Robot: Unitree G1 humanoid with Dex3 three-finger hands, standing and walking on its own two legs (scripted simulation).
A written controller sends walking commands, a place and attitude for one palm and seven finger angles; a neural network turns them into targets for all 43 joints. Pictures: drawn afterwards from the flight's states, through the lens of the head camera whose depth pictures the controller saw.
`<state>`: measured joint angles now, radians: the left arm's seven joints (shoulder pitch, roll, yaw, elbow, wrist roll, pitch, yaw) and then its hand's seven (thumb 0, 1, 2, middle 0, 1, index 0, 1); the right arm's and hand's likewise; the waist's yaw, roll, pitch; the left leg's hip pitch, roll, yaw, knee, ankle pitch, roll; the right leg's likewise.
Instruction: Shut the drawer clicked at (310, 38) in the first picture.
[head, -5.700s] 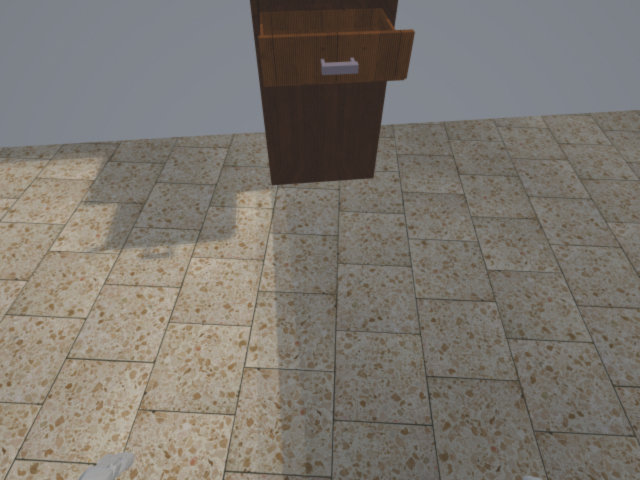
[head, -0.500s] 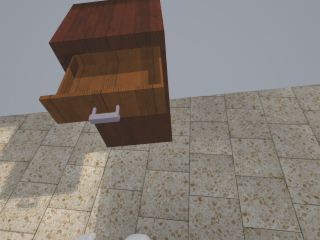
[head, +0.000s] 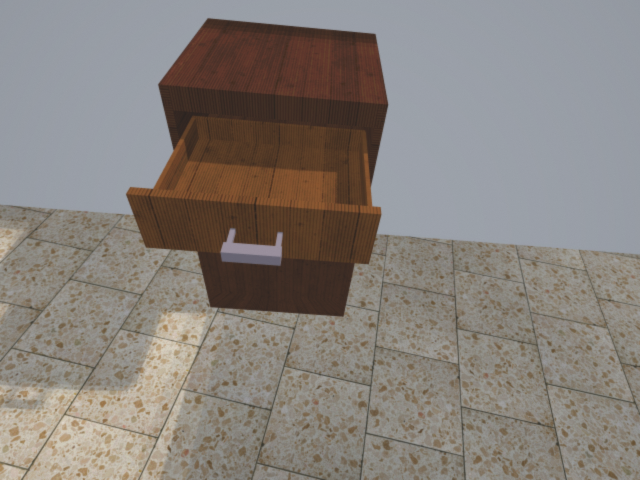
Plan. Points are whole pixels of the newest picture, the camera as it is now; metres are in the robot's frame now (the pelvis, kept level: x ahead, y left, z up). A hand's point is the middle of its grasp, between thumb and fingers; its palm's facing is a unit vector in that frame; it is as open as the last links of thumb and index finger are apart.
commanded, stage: take the last steps up to it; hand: left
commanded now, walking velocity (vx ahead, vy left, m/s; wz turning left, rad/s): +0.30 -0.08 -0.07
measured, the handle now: (254, 244) +0.52 +0.16 -0.05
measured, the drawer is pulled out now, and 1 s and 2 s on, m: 0.29 0.29 0.29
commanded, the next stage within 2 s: come to a stop and stand still in 0.48 s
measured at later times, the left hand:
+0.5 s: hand (262, 422) +0.25 +0.10 -0.17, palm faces +0.00 -0.98 -0.21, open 7.3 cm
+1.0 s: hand (249, 448) +0.21 +0.11 -0.18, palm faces +0.00 -0.98 -0.22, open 7.4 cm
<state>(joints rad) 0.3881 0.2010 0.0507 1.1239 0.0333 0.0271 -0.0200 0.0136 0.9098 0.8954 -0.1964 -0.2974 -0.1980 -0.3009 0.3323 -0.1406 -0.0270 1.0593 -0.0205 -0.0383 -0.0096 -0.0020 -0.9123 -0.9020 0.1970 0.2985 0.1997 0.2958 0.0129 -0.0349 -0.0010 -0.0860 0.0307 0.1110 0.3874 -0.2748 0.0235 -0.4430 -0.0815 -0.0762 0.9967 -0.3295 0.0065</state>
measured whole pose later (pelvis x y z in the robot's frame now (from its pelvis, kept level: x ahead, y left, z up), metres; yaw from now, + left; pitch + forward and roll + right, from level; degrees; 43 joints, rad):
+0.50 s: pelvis +0.16 -0.07 -0.01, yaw -1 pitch -1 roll +0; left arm 0.16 0.14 0.05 1.03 0.01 -0.06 0.02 0.00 0.93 0.89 -0.20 -0.30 -0.20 -0.30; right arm 0.33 -0.17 -0.05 1.11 -0.01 -0.01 -0.01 0.00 -0.90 -0.90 0.20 0.30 0.20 0.30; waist -0.03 0.05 0.07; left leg -0.40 0.09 0.05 1.16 -0.40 0.01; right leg -0.30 -0.02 -0.16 0.52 -0.20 -0.06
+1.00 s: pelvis +0.21 -0.07 -0.01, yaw -4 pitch +0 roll +1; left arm 0.26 0.16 0.03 1.07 0.02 0.05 0.03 0.01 0.91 0.90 -0.20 -0.30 -0.20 -0.30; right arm 0.09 -0.14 -0.03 1.01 -0.01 0.01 -0.04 -0.01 -0.92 -0.90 0.20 0.30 0.20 0.30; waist 0.04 -0.01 0.12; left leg -0.29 0.01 0.14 0.46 -0.16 0.03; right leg -0.33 -0.03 -0.03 0.81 -0.49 0.01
